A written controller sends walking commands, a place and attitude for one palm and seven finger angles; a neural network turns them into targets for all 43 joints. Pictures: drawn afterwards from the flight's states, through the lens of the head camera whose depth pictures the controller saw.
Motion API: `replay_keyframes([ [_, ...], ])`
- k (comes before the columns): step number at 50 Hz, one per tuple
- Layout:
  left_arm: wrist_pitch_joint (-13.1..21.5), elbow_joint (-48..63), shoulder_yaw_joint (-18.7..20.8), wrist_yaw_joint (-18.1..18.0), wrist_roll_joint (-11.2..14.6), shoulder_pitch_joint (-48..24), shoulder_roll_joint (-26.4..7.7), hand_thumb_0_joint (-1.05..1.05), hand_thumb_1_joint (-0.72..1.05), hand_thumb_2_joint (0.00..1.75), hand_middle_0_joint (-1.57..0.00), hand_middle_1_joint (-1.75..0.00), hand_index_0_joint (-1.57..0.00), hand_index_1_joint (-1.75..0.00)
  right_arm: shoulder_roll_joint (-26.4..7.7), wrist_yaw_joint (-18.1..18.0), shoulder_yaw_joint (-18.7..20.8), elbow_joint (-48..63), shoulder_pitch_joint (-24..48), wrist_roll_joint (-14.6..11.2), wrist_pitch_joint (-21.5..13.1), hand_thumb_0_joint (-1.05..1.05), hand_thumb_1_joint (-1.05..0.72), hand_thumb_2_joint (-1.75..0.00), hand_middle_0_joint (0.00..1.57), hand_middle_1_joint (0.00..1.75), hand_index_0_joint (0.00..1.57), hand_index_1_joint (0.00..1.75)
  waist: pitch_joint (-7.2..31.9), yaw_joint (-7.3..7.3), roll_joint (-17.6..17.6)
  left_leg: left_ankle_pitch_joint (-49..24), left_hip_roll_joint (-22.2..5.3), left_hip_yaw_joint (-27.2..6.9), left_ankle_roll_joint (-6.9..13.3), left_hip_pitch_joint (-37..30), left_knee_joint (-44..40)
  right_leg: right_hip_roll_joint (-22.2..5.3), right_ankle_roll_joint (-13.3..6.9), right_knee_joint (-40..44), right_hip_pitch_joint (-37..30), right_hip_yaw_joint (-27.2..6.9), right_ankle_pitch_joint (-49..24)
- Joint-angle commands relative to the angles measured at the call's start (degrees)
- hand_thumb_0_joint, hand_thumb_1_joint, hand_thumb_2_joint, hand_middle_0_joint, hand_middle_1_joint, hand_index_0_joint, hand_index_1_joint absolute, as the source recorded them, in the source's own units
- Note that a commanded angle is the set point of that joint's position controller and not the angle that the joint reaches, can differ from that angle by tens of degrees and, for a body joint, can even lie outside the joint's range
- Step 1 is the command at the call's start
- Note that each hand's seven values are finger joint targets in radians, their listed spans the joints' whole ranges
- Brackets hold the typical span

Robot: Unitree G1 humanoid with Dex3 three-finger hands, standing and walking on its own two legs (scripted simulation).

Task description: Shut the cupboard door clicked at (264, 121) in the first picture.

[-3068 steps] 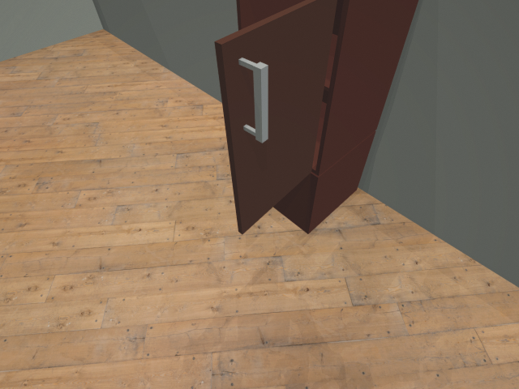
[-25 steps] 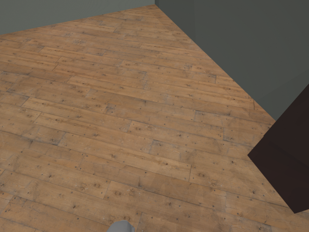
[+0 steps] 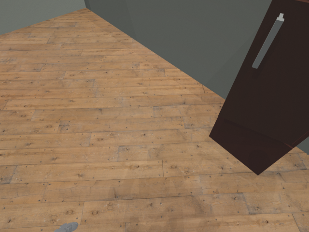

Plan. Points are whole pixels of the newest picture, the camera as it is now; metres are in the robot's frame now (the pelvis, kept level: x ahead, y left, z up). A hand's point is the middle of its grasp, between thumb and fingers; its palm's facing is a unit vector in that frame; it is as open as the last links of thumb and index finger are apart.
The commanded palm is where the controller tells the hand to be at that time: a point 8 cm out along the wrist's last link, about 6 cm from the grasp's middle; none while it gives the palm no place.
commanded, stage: turn to face it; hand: left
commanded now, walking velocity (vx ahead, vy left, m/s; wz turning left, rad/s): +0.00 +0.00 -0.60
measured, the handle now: (267, 42) +0.68 -0.34 +0.13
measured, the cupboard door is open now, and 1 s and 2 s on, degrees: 18 18 18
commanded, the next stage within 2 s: take the last steps up to it in 0.72 s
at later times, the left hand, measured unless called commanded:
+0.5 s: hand (93, 227) +0.15 +0.19 -0.18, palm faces -0.23 -0.95 -0.20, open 7.4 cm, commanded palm none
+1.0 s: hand (119, 215) +0.19 +0.12 -0.15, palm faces -0.40 -0.89 -0.21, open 7.4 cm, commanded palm none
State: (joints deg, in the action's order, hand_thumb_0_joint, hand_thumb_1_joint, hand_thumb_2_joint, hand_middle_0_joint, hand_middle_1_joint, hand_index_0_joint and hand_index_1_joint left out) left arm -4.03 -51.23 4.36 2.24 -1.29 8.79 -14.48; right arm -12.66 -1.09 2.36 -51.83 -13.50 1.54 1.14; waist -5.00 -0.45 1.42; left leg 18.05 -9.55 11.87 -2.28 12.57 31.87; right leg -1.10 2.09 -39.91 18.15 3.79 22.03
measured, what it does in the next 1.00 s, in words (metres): steps on the spot, turning right: right foot, then left foot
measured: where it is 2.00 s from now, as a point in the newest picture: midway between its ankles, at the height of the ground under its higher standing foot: (198, 228)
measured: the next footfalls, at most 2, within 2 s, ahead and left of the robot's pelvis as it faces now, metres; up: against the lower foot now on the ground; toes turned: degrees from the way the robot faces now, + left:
right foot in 0.04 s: +0.04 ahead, -0.13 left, +0.00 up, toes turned -5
left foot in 0.44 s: +0.11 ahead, +0.12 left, +0.00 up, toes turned -12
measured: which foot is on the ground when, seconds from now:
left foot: down 0.00-0.04, up 0.06-0.42, down 0.44-0.78, up 0.80-1.00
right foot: up 0.00-0.02, down 0.04-0.42, up 0.44-0.76, down 0.78-1.00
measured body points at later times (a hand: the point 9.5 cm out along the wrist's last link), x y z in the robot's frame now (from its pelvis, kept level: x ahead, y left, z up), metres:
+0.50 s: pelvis +0.04 +0.01 +0.00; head +0.08 +0.03 +0.44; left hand +0.17 +0.24 -0.16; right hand +0.05 -0.26 -0.13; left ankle +0.08 +0.12 -0.74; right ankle -0.02 -0.11 -0.70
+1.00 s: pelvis +0.05 -0.02 +0.01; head +0.06 -0.04 +0.46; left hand +0.21 +0.17 -0.14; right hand -0.04 -0.27 -0.14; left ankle +0.10 +0.10 -0.68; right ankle -0.02 -0.11 -0.73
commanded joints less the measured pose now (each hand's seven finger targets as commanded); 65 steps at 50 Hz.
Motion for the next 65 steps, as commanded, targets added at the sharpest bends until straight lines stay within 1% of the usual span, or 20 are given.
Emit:
replay_keyframes([
  [1, 2.88, 1.7, 2.53, -1.06, -0.5, 8.73, -11.47, 0.0, 0.9, 0.9, -0.2, -0.3, -0.2, -0.3, -8.21, 0.12, 3.0, 4.93, 0.39, -1.07, -0.44, 0.0, -0.9, -0.9, 0.2, 0.3, 0.2, 0.3, 9.57, 4.37, -11.5, -0.47, -0.82, 0.46, -0.53, 11.75, 14.91, -12.25, -6.01, 22.33, -20.5, -15.92, -24.21],
  [2, 3.16, 0.83, 3.31, -1.86, -0.02, 11.43, -15.76, 0.0, 0.9, 0.9, -0.2, -0.3, -0.2, -0.3, -6.18, 0.09, 2.02, 7.64, 4.25, -0.73, -0.05, 0.0, -0.9, -0.9, 0.2, 0.3, 0.2, 0.3, 7.77, 5.89, -20.0, 20.35, 5.12, -3.09, -2.19, 21.7, 27.05, -21.64, -12.43, 21.7, -19.81, -28.88, -42.38],
  [3, 2.97, 0.84, 3.23, -2.5, 0.41, 11.62, -15.68, 0.0, 0.9, 0.9, -0.2, -0.3, -0.2, -0.3, -7.68, -0.41, 1.96, 7.25, 4.41, -0.85, 0.66, 0.0, -0.9, -0.9, 0.2, 0.3, 0.2, 0.3, 8.3, 5.6, -14.67, 18.14, 3.76, -10.54, -1.54, 22.79, 33.37, -22.43, -15.77, 21.99, -17.46, -27.79, -36.5],
  [8, 3.32, 3.6, 1.76, -2.85, 0.25, 0.38, -9.44, 0.0, 0.9, 0.9, -0.2, -0.3, -0.2, -0.3, -7.2, 0.41, 2.38, 3.75, 2.36, -0.52, 0.7, 0.0, -0.9, -0.9, 0.2, 0.3, 0.2, 0.3, 5.7, -0.1, -10.53, 4.12, 3.4, -11.31, -2.91, 18.77, 30.99, -11.34, -11.94, 21.72, -9.11, -17.14, -25.82],
  [15, 3.06, 2.18, 2.26, -2.55, -0.09, 3.92, -10.94, 0.0, 0.9, 0.9, -0.2, -0.3, -0.2, -0.3, -6.22, 0.01, 1.93, 4.81, 4.62, -0.99, 0.01, 0.0, -0.9, -0.9, 0.2, 0.3, 0.2, 0.3, 7.11, 1.66, -9.99, 5.79, 7.14, -10.17, -2.8, 13.62, 14.42, -10.62, -13.23, 19.44, -10.44, -22.91, -27.62],
  [19, 2.47, 2.72, 2.26, -2.71, 0.4, 0.09, -9.59, 0.0, 0.9, 0.9, -0.2, -0.3, -0.2, -0.3, -6.77, -0.75, 1.69, 2.47, -2.77, -1.25, -1.2, 0.0, -0.9, -0.9, 0.2, 0.3, 0.2, 0.3, 8.6, -2.08, -9.94, -5.83, 7.86, -10.21, -2.03, -0.91, -4.61, -7.47, -8.87, 13.4, -3.96, -22.68, -25.36],
  [22, 2.02, 4.01, 0.78, -2.13, 0.93, 2.55, -4.3, 0.0, 0.9, 0.9, -0.2, -0.3, -0.2, -0.3, -15.52, -1.2, 2.91, 3.03, -5.68, -0.04, -1.6, 0.0, -0.9, -0.9, 0.2, 0.3, 0.2, 0.3, 9.89, -2.12, 15.77, -22.33, -16.74, -32.96, 9.74, -9.64, -14.5, 4.16, -1.14, -12.87, 10.24, -7.2, 14.33],
  [27, 0.93, 1.93, 1.37, -0.75, 0.09, 1.88, -4.14, 0.0, 0.9, 0.9, -0.2, -0.3, -0.2, -0.3, -10.24, -1.71, 1.03, 4.26, 0.47, 0.43, -1.59, 0.0, -0.9, -0.9, 0.2, 0.3, 0.2, 0.3, 3.73, 0.75, 10.99, -27.77, -8.04, -17.98, 9.56, -2.31, -14.02, 0.42, 0.47, -23.46, 9.94, -5.17, 4.99],
  [34, 1.63, 1.98, -0.34, -1.11, 0.52, -0.2, -1.18, 0.0, 0.9, 0.9, -0.2, -0.3, -0.2, -0.3, -11.15, -1.19, 2.37, 0.32, -4.95, 0.34, -0.96, 0.0, -0.9, -0.9, 0.2, 0.3, 0.2, 0.3, 8.2, -1.73, 11.0, -36.18, -8.39, -12.67, 10.17, -9.84, -8.18, 1.63, -0.31, -1.48, 1.99, 0.02, 4.17],
  [37, 2.5, 0.0, 0.08, -1.4, 0.37, 5.11, -3.22, 0.0, 0.9, 0.9, -0.2, -0.3, -0.2, -0.3, -10.83, -0.71, 2.69, -0.03, -3.52, -0.5, -0.58, 0.0, -0.9, -0.9, 0.2, 0.3, 0.2, 0.3, 8.76, 1.12, 7.01, -26.62, -5.62, -9.96, 5.89, -2.93, -2.05, 1.44, -1.57, 16.79, -11.18, -0.19, -12.82],
  [39, 3.64, -2.05, 2.05, -2.62, -0.48, 10.13, -11.96, 0.0, 0.9, 0.9, -0.2, -0.3, -0.2, -0.3, -4.17, -0.23, 1.56, 2.56, -0.08, -1.08, -0.63, 0.0, -0.9, -0.9, 0.2, 0.3, 0.2, 0.3, 7.67, 3.64, -17.86, 14.08, 6.32, -1.91, -0.99, 17.45, 15.24, -18.75, -9.97, 22.06, -22.44, -24.65, -40.9],
  [40, 3.62, -2.38, 1.72, -2.92, 0.15, 11.36, -12.71, 0.0, 0.9, 0.9, -0.2, -0.3, -0.2, -0.3, -5.85, -0.77, 1.48, 2.49, 1.65, -1.12, 0.24, 0.0, -0.9, -0.9, 0.2, 0.3, 0.2, 0.3, 7.95, 4.7, -14.07, 19.13, 5.6, -9.26, -0.5, 17.04, 23.92, -22.18, -15.64, 22.0, -17.27, -25.45, -41.47],
  [45, 3.94, -1.06, 0.72, -3.04, 0.23, 3.05, -6.16, 0.0, 0.9, 0.9, -0.2, -0.3, -0.2, -0.3, -5.52, 0.32, 2.04, -0.87, -0.81, 0.01, 0.2, 0.0, -0.9, -0.9, 0.2, 0.3, 0.2, 0.3, 3.71, -0.15, -12.75, 5.98, 4.57, -9.95, -1.52, 18.83, 30.79, -11.04, -13.31, 25.42, -11.8, -14.6, -17.59],
  [51, 4.68, -2.61, 1.3, -2.18, -0.38, 4.64, -7.37, 0.0, 0.9, 0.9, -0.2, -0.3, -0.2, -0.3, -3.88, 0.82, 2.01, -0.13, 1.05, 0.2, -1.49, 0.0, -0.9, -0.9, 0.2, 0.3, 0.2, 0.3, 0.77, 0.63, -10.38, 6.31, 5.67, -7.12, -0.69, 11.34, 10.63, -10.82, -15.11, 27.74, -6.6, -17.83, 0.1],
  [54, 4.21, -3.06, 1.22, -1.65, 0.17, 2.68, -6.11, 0.0, 0.9, 0.9, -0.2, -0.3, -0.2, -0.3, -4.21, -0.1, 1.85, -3.36, -8.16, 0.29, -2.93, 0.0, -0.9, -0.9, 0.2, 0.3, 0.2, 0.3, 2.27, -3.76, -6.1, -3.37, 7.52, -4.82, -0.37, -5.79, -4.26, -6.44, -11.82, 20.43, 1.65, -15.2, 4.43],
  [55, 4.1, -2.65, 0.52, -1.33, 0.47, 3.03, -3.0, 0.0, 0.9, 0.9, -0.2, -0.3, -0.2, -0.3, -7.25, -0.73, 2.39, -5.17, -13.16, 0.51, -3.44, 0.0, -0.9, -0.9, 0.2, 0.3, 0.2, 0.3, 3.79, -5.67, 2.71, 1.48, 2.55, -11.98, 0.59, -14.36, -9.62, -2.33, -9.18, 10.75, 8.72, -12.34, 5.23],
  [56, 3.93, -1.4, -0.32, -0.73, 0.91, 3.69, 0.68, 0.0, 0.9, 0.9, -0.2, -0.3, -0.2, -0.3, -13.49, -1.13, 3.77, -6.24, -18.7, 1.63, -3.85, 0.0, -0.9, -0.9, 0.2, 0.3, 0.2, 0.3, 5.01, -7.24, 20.09, 14.0, -13.86, -35.97, 6.09, -19.03, -18.33, 5.14, -5.07, -7.67, 19.74, -4.04, 10.76],
  [57, 3.84, 1.12, -0.1, -0.45, -0.07, -0.88, -2.14, 0.0, 0.9, 0.9, -0.2, -0.3, -0.2, -0.3, -15.34, -1.62, 3.87, -5.85, -20.15, 1.12, -3.63, 0.0, -0.9, -0.9, 0.2, 0.3, 0.2, 0.3, 2.65, -7.97, 14.52, 20.69, -21.31, -44.89, 10.82, -13.7, -23.78, 2.06, -5.06, -17.8, 21.84, -6.54, 10.88],
  [60, 3.5, -0.81, 1.22, 0.68, -1.27, 0.0, -2.74, 0.0, 0.9, 0.9, -0.2, -0.3, -0.2, -0.3, -10.32, -1.59, 2.25, -3.19, -10.09, 1.03, -3.97, 0.0, -0.9, -0.9, 0.2, 0.3, 0.2, 0.3, -2.98, -2.3, 8.79, 12.95, -14.63, -31.48, 8.0, -2.69, -24.81, -2.64, -3.59, -26.69, 20.99, -7.67, -1.69],
  [65, 2.66, -2.61, 0.08, 1.24, -0.52, 2.27, 0.01, 0.0, 0.9, 0.9, -0.2, -0.3, -0.2, -0.3, -7.86, -1.54, 1.56, -4.7, -11.89, 0.32, -5.09, 0.0, -0.9, -0.9, 0.2, 0.3, 0.2, 0.3, -0.05, -0.93, 7.65, -10.54, -8.67, -12.24, 7.48, -7.2, -21.71, -2.86, -1.09, -21.42, 19.42, -4.13, -10.47],
])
